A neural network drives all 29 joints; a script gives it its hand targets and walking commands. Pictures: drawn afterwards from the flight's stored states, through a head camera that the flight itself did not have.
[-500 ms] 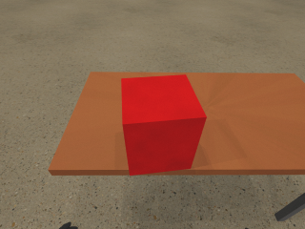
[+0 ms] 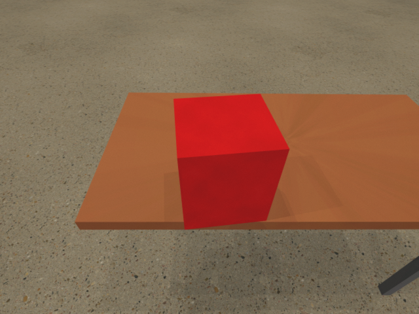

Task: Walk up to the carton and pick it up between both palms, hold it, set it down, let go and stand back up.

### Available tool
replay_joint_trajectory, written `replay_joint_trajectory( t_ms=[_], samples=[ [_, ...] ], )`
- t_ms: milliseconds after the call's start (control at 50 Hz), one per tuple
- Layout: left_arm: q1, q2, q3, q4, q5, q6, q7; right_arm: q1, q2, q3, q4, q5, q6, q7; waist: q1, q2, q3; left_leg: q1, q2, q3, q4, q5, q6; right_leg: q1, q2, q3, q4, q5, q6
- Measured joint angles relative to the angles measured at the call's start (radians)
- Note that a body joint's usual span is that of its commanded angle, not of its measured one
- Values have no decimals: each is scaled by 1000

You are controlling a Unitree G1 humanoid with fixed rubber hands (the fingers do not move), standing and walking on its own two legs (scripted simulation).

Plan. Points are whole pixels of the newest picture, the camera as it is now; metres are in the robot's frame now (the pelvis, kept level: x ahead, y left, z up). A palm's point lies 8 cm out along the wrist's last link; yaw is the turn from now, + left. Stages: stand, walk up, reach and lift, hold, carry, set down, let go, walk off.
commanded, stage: stand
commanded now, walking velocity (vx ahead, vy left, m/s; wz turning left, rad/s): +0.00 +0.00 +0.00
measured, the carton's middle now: (222, 162) +0.46 -0.02 +0.03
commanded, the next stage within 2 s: none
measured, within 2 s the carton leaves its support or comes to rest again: neither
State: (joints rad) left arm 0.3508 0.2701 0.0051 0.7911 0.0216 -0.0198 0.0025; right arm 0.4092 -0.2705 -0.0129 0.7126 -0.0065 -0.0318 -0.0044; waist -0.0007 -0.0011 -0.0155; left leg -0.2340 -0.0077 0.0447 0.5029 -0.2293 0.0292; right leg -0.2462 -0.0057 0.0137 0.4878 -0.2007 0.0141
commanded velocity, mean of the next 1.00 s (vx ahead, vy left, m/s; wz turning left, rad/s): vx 0.00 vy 0.00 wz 0.00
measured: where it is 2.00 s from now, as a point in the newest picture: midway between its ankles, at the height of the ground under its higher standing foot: outside the picture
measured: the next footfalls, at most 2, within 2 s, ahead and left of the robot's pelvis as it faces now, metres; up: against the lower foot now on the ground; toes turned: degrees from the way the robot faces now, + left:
none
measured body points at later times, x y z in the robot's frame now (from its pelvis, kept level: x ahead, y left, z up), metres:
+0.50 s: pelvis +0.01 -0.01 +0.00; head +0.00 -0.01 +0.45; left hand +0.09 +0.25 -0.12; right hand +0.07 -0.28 -0.12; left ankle +0.03 +0.10 -0.74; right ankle +0.04 -0.13 -0.74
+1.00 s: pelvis +0.01 -0.01 +0.00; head +0.00 -0.01 +0.45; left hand +0.06 +0.25 -0.13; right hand +0.05 -0.28 -0.12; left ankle +0.03 +0.10 -0.74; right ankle +0.04 -0.13 -0.74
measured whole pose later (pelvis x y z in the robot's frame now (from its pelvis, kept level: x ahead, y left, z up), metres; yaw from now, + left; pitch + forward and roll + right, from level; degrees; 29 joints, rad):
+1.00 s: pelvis +0.01 -0.01 +0.00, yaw +0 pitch -2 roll +0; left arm 0.33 0.27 -0.01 0.84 0.01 -0.01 0.01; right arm 0.41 -0.27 -0.01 0.77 0.00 -0.02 -0.02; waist 0.00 0.00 0.00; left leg -0.21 0.00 0.02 0.47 -0.23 0.01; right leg -0.23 0.01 0.01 0.48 -0.21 0.00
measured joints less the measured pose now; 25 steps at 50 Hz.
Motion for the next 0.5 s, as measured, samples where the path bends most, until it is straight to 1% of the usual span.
replay_joint_trajectory(
  t_ms=[500],
  samples=[
    [-19, -1, -18, 13, -9, 7, 6, 5, -6, 6, 17, 1, 10, -9, -7, 0, 1, 18, 6, -10, -4, -19, -14, 12, 8, 0, 9, -27, -11]
  ],
)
